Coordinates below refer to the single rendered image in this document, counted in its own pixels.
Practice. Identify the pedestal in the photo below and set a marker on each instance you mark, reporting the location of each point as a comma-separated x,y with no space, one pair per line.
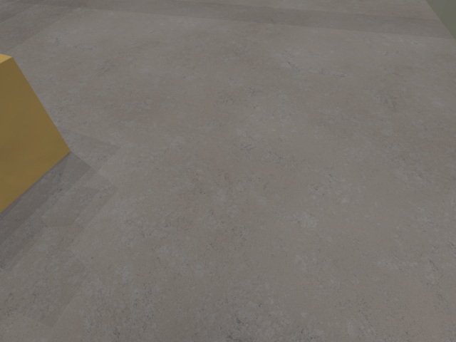
30,143

